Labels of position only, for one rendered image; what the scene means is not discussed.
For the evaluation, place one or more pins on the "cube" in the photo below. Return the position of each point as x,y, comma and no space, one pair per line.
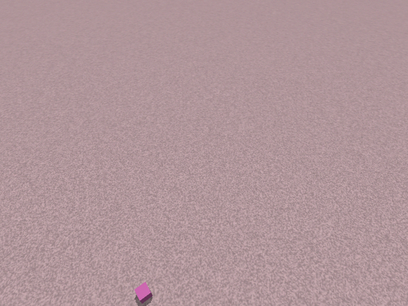
143,292

